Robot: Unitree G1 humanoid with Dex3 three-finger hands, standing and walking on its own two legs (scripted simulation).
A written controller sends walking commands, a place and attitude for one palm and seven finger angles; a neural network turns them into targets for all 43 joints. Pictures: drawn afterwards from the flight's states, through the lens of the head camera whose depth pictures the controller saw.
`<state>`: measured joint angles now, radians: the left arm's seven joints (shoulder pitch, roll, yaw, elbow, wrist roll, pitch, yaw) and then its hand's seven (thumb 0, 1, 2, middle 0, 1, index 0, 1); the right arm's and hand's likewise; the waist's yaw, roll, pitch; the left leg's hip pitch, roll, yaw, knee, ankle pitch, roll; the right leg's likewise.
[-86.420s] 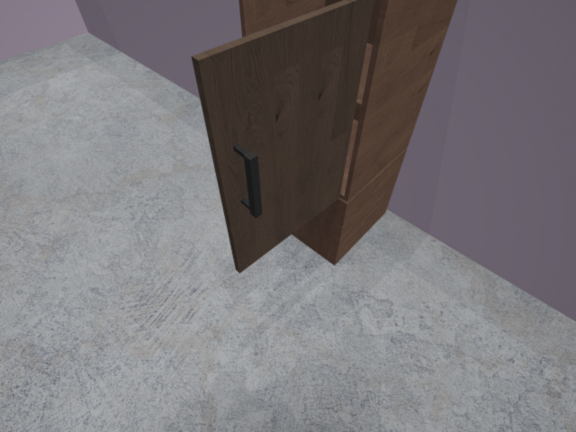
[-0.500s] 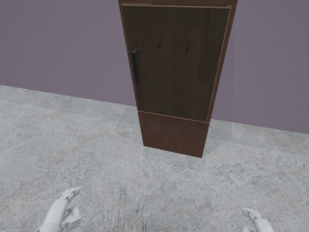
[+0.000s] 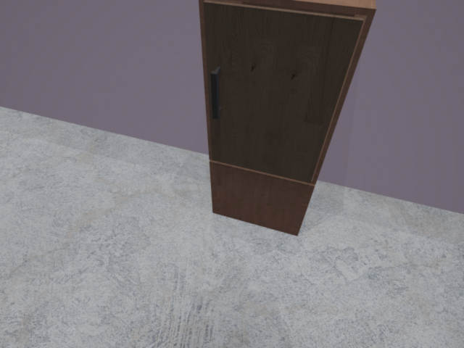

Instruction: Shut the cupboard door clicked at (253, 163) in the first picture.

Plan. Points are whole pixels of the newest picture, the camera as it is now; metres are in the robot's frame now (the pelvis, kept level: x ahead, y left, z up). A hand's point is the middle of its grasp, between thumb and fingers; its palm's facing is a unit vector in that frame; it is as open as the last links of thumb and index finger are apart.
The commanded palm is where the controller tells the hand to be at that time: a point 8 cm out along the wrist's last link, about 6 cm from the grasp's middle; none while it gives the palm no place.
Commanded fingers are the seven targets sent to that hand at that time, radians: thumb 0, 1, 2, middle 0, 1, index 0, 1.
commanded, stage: let the arm hang, fingers relaxed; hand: left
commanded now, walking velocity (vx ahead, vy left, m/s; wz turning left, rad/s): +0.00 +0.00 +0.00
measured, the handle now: (217, 93) +0.86 +0.10 -0.01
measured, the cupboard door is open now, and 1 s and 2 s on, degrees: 0 0 0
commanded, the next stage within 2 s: look to check the result in 0.40 s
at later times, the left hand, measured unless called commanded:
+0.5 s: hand out of the picture +0.01 +0.17 -0.18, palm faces +0.02 -0.98 -0.17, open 7.4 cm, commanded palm none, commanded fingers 0.00 0.90 0.90 -0.20 -0.30 -0.20 -0.30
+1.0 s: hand out of the picture +0.04 +0.17 -0.17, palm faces +0.01 -0.98 -0.21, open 7.4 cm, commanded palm none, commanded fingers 0.00 0.90 0.90 -0.20 -0.30 -0.20 -0.30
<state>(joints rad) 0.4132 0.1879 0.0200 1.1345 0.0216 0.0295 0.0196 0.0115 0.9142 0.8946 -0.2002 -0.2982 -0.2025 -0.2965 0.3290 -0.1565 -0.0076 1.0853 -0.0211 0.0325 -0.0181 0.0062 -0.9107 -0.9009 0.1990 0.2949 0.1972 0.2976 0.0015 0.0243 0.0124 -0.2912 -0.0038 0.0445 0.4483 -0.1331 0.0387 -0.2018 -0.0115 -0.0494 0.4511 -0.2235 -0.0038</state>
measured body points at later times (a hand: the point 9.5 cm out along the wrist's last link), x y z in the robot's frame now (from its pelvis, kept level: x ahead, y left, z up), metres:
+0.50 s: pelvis +0.02 +0.00 +0.00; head +0.02 +0.00 +0.45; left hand +0.01 +0.22 -0.16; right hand +0.00 -0.23 -0.15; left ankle +0.07 +0.09 -0.74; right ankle +0.02 -0.13 -0.74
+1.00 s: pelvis +0.04 -0.01 +0.01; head +0.04 -0.01 +0.46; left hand +0.04 +0.23 -0.15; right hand +0.06 -0.25 -0.15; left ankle +0.07 +0.09 -0.74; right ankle +0.02 -0.13 -0.74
